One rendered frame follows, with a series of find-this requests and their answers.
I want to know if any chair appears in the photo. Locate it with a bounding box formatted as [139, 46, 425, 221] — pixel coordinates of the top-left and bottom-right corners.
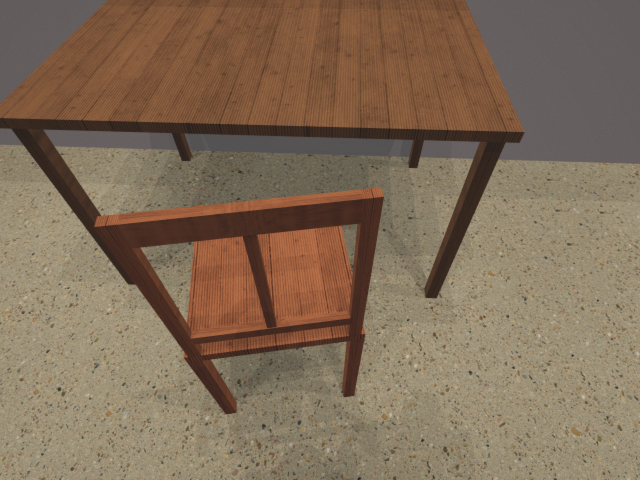
[94, 187, 384, 414]

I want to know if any table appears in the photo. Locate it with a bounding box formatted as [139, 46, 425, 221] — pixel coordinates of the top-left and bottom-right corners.
[0, 0, 525, 298]

